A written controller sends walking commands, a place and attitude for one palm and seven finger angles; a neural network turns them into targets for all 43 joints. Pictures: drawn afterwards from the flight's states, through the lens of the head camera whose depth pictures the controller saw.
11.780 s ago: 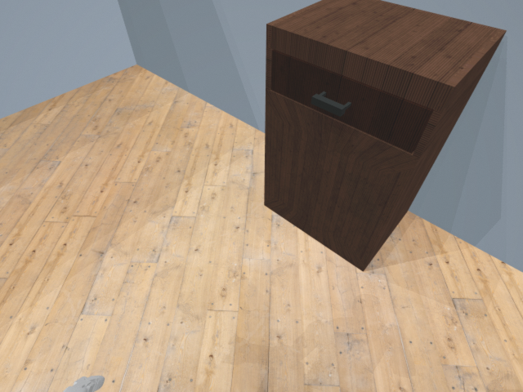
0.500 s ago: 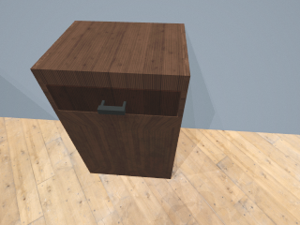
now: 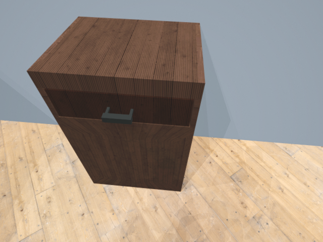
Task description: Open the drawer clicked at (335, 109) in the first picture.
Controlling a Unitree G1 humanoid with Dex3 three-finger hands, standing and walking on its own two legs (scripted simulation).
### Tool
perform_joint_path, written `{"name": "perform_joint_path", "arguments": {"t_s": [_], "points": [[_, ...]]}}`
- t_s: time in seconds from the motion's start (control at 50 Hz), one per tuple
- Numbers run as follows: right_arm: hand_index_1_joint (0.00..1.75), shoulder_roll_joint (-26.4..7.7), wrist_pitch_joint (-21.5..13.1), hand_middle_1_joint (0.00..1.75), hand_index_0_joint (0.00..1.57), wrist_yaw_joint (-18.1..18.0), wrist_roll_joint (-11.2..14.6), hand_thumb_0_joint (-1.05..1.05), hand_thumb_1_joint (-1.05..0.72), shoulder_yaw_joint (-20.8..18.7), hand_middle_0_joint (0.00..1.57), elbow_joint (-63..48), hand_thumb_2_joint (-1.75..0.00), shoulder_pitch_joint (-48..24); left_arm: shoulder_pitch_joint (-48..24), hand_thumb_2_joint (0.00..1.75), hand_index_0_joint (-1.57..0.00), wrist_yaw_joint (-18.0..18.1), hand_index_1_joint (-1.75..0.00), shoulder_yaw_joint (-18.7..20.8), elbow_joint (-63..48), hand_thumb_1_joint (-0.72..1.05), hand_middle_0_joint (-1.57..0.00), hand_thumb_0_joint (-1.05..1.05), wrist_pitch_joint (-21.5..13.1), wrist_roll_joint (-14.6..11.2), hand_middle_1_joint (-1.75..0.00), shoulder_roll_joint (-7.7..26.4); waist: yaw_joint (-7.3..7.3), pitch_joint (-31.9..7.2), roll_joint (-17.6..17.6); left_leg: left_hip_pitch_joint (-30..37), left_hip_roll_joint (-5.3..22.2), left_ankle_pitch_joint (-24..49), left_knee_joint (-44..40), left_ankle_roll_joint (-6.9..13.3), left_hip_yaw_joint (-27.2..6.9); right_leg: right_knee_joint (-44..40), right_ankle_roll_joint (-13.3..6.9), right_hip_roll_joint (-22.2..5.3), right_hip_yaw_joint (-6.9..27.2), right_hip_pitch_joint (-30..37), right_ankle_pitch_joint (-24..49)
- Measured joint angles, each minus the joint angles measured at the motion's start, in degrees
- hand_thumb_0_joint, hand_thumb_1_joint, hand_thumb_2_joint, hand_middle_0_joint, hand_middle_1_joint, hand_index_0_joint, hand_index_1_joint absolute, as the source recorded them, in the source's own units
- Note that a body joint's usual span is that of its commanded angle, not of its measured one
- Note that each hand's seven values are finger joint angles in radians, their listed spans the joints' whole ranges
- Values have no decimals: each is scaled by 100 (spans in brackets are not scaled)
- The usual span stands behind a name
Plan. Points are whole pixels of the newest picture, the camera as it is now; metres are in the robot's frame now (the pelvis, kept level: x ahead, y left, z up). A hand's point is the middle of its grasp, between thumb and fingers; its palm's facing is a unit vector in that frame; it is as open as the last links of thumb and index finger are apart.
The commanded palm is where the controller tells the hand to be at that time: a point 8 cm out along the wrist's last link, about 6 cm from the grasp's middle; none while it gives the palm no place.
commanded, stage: look again from close up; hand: left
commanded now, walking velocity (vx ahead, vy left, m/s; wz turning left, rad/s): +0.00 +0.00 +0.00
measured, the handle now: (118, 114) +0.53 +0.19 -0.04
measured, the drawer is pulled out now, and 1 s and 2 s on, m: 0.00 0.00 0.00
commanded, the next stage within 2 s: raise the hand with hooked fingers in 0.46 s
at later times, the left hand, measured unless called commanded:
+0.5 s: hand out of the picture -0.01 +0.14 -0.18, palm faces +0.05 -0.99 -0.16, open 7.3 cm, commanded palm none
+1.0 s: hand (103, 231) +0.16 +0.16 -0.06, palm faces -0.04 -0.23 -0.97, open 8.6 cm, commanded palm +0.15 +0.20 -0.01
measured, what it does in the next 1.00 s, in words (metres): stands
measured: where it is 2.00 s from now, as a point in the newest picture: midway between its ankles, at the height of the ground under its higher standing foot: outside the picture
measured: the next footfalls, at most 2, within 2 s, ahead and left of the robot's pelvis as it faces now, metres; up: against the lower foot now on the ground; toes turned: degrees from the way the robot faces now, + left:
none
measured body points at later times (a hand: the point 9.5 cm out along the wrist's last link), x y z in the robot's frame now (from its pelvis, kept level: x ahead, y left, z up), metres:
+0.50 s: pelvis +0.01 -0.01 +0.00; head +0.02 -0.01 +0.45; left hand -0.01 +0.20 -0.16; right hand -0.01 -0.21 -0.16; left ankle -0.02 +0.10 -0.74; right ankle -0.03 -0.11 -0.74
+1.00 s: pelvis -0.03 -0.03 -0.04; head +0.00 -0.05 +0.41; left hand +0.16 +0.17 -0.01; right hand +0.22 -0.27 -0.10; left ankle -0.02 +0.10 -0.74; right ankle -0.03 -0.11 -0.74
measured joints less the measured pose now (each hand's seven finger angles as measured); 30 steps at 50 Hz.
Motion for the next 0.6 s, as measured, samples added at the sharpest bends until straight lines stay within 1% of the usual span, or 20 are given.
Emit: {"name": "perform_joint_path", "arguments": {"t_s": [0.22, 0.56, 0.58, 0.6], "points": [[30, 52, -5, 30, 20, -30, -1, 1, -91, -14, 20, 43, -90, 15, 49, 90, -20, 4, -30, 14, 38, 91, -20, 0, -14, 4, -30, -63, 14, -3, -28, 36, 29, -26, -21, -41, -34, -39, -33, 32, -33, 54, -33], [30, 115, -6, 30, 20, -51, -6, 1, -91, -18, 20, 66, -90, 56, 49, 90, -20, 12, -30, 45, 21, 92, -19, 0, -19, 5, -30, -53, 19, 1, -32, 63, 69, -51, -39, -100, -72, -57, -84, 75, -70, 91, -79], [30, 89, 20, 30, 20, -40, -1, 1, -92, -18, 20, 42, -90, 50, 43, 90, -20, 53, -30, 30, 25, 92, -19, 0, -55, 19, -30, -67, 20, -12, 8, -65, 107, -73, 111, -113, -93, -64, -80, 103, -89, 48, -67], [30, 18, -3, 30, 20, -75, 68, 2, -92, 35, 20, -187, -90, 135, 322, 90, -20, 121, -30, -172, -851, 93, -20, 1, 377, 162, -30, 0, 76, 19, 39, -98, 137, -130, 172, -104, -69, -9, -83, 133, -47, -16, -65]]}}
